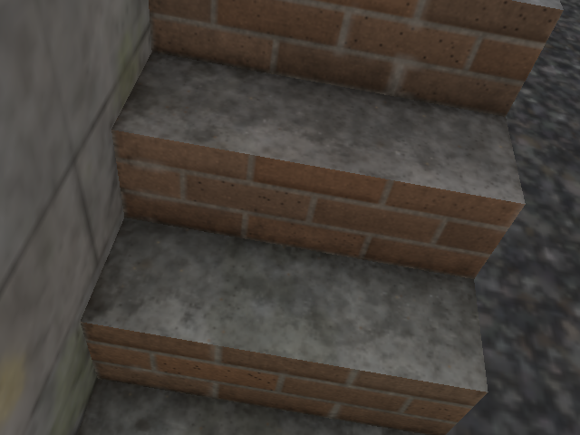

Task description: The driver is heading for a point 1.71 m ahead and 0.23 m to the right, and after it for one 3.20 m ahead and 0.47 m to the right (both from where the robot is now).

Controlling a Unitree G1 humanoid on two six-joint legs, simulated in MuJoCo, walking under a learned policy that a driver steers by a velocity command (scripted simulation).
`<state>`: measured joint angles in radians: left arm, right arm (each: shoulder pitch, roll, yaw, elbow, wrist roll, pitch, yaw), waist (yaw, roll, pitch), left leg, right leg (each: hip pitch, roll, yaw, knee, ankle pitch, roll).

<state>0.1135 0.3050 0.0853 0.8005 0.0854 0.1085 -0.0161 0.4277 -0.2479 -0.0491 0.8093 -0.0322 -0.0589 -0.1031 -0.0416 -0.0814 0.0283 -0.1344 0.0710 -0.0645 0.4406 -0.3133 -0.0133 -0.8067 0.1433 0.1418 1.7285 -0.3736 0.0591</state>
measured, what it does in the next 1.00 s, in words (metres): climbs: right foot, then left foot 0.22 m higher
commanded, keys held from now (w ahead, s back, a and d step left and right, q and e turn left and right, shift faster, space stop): w+e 0.36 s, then w+q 0.64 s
